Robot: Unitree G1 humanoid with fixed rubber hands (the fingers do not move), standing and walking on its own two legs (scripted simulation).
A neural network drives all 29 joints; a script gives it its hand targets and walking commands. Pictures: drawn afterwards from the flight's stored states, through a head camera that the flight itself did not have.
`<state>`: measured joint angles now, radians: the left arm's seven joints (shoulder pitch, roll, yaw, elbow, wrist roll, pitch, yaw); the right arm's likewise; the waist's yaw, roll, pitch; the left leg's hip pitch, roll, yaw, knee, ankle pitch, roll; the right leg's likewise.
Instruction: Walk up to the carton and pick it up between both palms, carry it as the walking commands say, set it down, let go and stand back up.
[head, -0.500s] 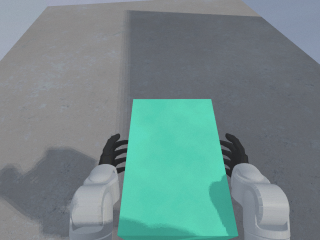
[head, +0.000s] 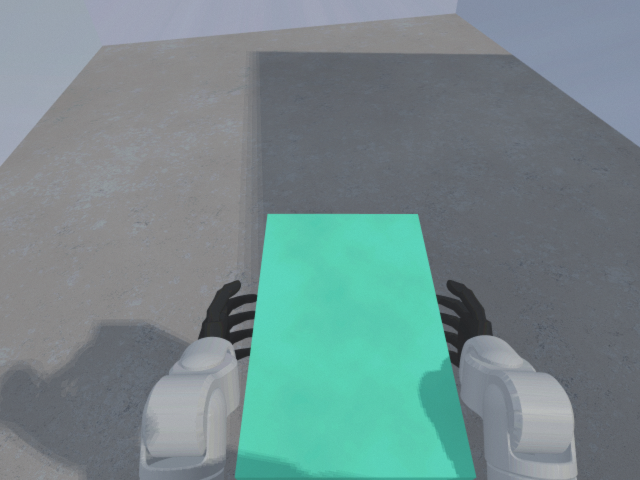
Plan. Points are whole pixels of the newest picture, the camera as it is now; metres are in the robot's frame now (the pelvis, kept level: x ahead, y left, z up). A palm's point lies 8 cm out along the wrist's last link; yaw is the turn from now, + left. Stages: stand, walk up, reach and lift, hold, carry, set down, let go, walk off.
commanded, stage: carry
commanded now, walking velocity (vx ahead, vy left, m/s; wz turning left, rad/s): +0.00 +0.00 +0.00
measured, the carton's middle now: (342, 365) +0.27 +0.01 +0.03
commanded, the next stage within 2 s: none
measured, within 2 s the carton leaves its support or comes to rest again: neither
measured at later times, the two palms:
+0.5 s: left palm (215, 420) +0.17 +0.13 +0.10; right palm (500, 414) +0.18 -0.15 +0.08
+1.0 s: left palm (204, 417) +0.18 +0.14 +0.09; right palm (480, 410) +0.19 -0.13 +0.08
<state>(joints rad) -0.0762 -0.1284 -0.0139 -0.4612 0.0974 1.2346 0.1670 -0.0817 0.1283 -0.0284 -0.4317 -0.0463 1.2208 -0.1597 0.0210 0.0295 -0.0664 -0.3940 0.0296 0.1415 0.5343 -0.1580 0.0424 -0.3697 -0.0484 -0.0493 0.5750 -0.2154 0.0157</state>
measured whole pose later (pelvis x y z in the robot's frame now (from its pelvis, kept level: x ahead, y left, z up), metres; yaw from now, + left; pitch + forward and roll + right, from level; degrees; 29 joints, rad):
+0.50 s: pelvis -0.06 -0.01 -0.01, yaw +1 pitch -5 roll +2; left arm -0.07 -0.13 -0.01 -0.44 0.10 1.26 0.17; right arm -0.09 0.13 -0.03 -0.40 -0.05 1.25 -0.16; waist 0.02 0.04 -0.05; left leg -0.50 0.02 0.13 0.99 -0.36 0.01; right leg -0.39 -0.05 -0.05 0.70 -0.23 -0.01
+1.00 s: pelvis -0.07 +0.00 +0.00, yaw +0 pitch +3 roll +0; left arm -0.07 -0.13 0.00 -0.43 0.10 1.17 0.16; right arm -0.11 0.13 -0.03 -0.39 -0.05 1.18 -0.16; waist 0.02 0.04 -0.04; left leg -0.28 -0.03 0.12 0.57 -0.35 0.07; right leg -0.40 -0.02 -0.05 0.56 -0.21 -0.01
